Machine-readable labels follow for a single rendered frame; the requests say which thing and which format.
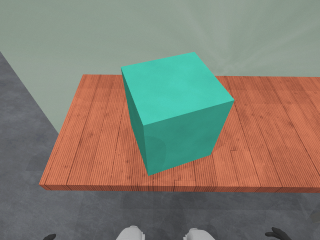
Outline robot right hand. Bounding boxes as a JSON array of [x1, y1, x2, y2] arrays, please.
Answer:
[[265, 227, 291, 240]]

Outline robot left thigh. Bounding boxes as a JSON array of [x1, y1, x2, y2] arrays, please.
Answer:
[[116, 227, 145, 240]]

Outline table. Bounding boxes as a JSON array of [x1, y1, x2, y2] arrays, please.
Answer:
[[39, 74, 320, 223]]

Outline carton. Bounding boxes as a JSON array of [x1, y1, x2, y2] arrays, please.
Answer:
[[121, 52, 235, 176]]

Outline robot thigh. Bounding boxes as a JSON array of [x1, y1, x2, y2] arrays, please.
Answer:
[[183, 229, 215, 240], [116, 227, 145, 240]]

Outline robot right thigh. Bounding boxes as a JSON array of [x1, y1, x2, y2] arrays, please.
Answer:
[[183, 229, 215, 240]]

